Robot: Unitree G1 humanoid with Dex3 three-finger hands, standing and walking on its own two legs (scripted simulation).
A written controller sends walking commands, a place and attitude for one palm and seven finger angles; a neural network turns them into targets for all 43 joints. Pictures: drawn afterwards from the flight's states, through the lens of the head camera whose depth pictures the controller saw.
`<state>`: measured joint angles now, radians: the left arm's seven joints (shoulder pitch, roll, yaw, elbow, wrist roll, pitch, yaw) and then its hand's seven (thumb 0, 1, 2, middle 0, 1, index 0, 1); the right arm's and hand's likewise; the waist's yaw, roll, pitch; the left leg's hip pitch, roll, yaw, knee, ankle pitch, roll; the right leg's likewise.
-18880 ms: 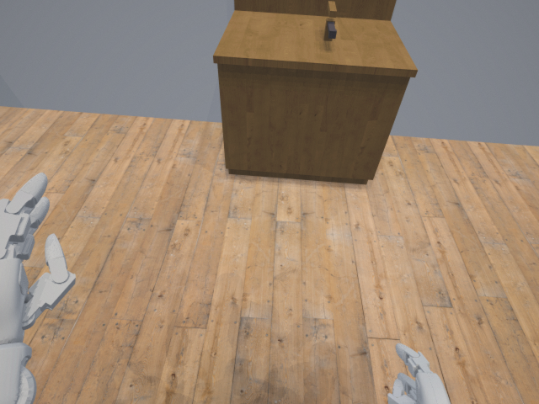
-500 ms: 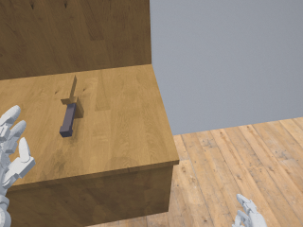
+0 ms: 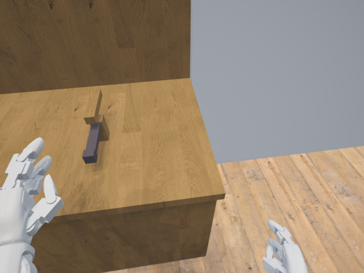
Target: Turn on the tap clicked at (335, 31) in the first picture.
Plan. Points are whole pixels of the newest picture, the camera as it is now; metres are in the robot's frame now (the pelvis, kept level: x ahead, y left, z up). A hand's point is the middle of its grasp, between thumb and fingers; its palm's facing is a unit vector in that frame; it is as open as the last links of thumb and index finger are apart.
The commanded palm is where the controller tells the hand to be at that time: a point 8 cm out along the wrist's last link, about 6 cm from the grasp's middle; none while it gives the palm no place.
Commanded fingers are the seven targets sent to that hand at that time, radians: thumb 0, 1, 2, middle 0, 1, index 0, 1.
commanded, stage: turn the palm inward beside the body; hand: left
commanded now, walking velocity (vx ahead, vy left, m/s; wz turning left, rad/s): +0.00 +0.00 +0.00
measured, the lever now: (90, 156) +0.37 +0.30 +0.03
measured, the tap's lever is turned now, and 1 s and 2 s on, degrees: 0 0 0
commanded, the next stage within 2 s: reach beside the lever's end, fingers flat in 0.82 s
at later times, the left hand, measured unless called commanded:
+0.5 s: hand (60, 210) +0.17 +0.22 +0.14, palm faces +0.42 -0.89 -0.14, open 7.4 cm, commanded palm +0.12 +0.27 +0.15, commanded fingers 0.00 0.90 0.90 -0.20 -0.30 -0.20 -0.30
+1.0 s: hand (71, 205) +0.18 +0.21 +0.14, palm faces +0.42 -0.89 -0.14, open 7.4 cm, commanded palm +0.14 +0.26 +0.15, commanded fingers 0.00 0.90 0.90 -0.20 -0.30 -0.20 -0.30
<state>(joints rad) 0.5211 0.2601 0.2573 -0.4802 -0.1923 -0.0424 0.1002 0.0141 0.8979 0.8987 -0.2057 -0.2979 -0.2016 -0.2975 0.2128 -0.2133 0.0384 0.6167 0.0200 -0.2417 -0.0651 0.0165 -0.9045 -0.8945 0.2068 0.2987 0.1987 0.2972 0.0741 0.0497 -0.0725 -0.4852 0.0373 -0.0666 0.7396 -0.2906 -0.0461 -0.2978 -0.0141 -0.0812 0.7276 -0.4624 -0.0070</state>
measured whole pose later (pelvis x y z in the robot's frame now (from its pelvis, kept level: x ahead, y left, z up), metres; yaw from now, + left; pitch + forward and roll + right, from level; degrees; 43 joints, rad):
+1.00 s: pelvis +0.01 -0.01 +0.00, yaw +1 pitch +1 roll -1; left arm 0.56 0.23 0.22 -0.51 -0.23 0.02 0.13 0.01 0.90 0.90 -0.20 -0.30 -0.20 -0.30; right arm 0.23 -0.24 0.04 0.62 0.03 -0.27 -0.08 0.02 -0.90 -0.89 0.21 0.30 0.20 0.30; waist 0.07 0.06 -0.08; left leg -0.47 0.04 -0.08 0.74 -0.30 -0.06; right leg -0.28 0.00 -0.10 0.73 -0.48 -0.02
